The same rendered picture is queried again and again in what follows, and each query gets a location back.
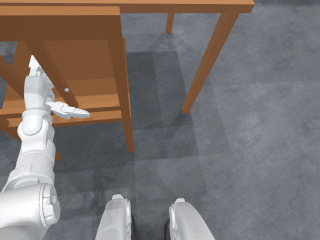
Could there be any table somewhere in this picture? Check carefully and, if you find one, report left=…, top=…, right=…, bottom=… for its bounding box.
left=0, top=0, right=255, bottom=114

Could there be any left robot upper arm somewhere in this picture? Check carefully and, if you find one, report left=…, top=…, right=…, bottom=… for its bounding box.
left=0, top=182, right=61, bottom=240

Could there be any robot left thigh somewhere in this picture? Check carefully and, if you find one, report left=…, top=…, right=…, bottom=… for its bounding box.
left=95, top=198, right=132, bottom=240

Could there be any chair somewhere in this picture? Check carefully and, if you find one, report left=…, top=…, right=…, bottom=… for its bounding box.
left=0, top=6, right=134, bottom=161

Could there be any robot left shin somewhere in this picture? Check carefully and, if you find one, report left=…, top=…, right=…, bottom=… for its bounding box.
left=105, top=194, right=132, bottom=240

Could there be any left robot hand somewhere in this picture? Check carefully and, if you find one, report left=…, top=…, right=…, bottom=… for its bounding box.
left=24, top=55, right=90, bottom=120

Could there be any left robot forearm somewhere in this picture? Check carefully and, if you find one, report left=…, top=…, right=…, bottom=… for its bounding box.
left=0, top=108, right=56, bottom=195

